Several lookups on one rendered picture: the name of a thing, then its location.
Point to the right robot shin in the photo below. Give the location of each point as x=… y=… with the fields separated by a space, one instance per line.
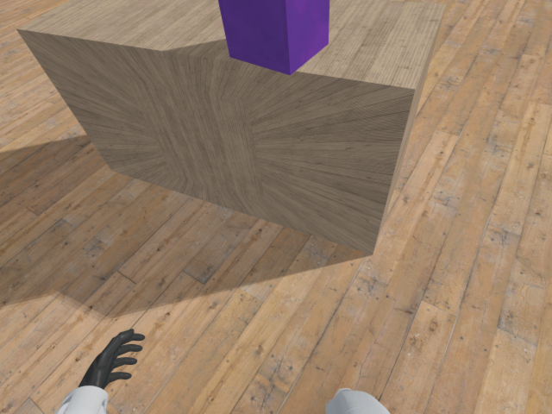
x=343 y=390

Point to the left robot forearm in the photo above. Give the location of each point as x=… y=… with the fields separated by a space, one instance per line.
x=85 y=400

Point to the robot right thigh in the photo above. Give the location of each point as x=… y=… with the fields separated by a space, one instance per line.
x=355 y=402

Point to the carton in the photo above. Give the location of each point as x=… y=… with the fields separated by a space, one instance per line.
x=280 y=35

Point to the pedestal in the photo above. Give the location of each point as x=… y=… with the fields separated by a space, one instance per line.
x=319 y=151

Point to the left robot hand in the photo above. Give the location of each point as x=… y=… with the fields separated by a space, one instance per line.
x=100 y=371

